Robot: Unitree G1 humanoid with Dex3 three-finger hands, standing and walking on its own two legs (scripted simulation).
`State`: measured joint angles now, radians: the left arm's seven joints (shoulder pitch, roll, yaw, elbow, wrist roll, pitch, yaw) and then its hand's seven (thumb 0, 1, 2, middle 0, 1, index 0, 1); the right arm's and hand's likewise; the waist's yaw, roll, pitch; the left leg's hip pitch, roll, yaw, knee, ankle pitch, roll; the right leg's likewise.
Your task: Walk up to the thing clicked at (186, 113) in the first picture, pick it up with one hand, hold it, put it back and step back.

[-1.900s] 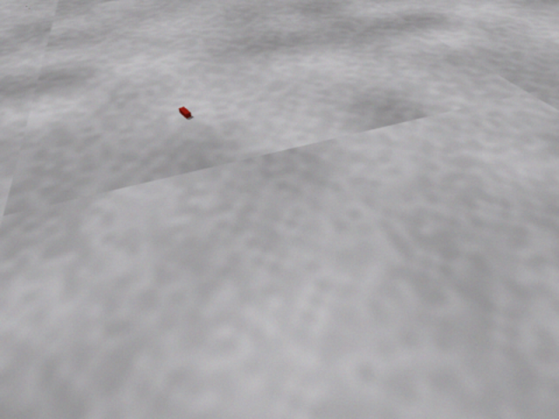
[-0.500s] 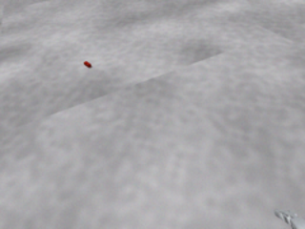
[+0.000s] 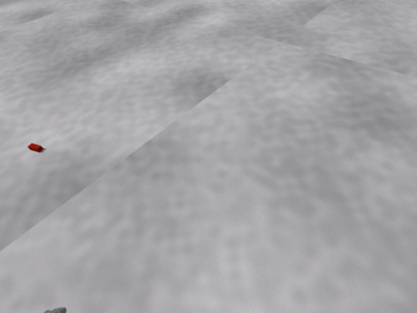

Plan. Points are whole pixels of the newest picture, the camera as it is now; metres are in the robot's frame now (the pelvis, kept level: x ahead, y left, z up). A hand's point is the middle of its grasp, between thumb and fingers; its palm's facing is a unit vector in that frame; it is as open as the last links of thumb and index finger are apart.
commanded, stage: walk up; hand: left
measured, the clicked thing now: (35, 147) +1.50 +1.14 -0.74
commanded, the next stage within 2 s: none
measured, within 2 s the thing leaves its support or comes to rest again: neither
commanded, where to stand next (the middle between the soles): +1.05 +1.13 m, yaw -33 degrees
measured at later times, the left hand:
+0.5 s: hand (7, 277) +0.33 +0.49 -0.15, palm faces -0.21 -0.82 -0.53, open 7.4 cm
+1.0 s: hand out of the picture +0.54 +0.63 -0.11, palm faces -0.23 -0.76 -0.60, open 7.4 cm
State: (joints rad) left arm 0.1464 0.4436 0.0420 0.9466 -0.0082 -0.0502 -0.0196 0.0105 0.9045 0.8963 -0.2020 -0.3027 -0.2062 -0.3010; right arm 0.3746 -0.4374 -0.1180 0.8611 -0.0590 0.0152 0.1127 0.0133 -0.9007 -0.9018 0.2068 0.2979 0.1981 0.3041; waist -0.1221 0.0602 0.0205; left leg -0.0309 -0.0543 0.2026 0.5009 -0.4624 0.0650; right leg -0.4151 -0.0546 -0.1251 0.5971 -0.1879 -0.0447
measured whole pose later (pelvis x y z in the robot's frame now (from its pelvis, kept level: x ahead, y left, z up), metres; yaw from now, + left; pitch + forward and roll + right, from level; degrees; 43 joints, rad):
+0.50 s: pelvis +0.22 +0.18 -0.01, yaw -10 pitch +0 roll +0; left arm 0.27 0.51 0.05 1.00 -0.01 -0.06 0.07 0.01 0.90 0.90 -0.20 -0.30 -0.21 -0.30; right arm 0.19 -0.41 -0.11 0.79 -0.05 0.01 0.12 0.01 -0.90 -0.90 0.20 0.30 0.20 0.30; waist -0.04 -0.01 0.07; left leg -0.45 0.10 0.08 0.75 -0.31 -0.02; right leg -0.49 -0.09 0.04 1.16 -0.45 -0.06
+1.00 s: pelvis +0.42 +0.32 -0.01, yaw -15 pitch +0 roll -2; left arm 0.34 0.47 0.06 0.91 0.03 -0.09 0.06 0.01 0.90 0.90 -0.21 -0.30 -0.21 -0.30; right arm 0.18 -0.50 -0.11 0.79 -0.06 0.08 0.15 0.01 -0.90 -0.90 0.21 0.30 0.20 0.30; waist 0.00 0.14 0.04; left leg -0.56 0.15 -0.07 0.95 -0.37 -0.02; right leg -0.37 -0.13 -0.03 0.73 -0.36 0.01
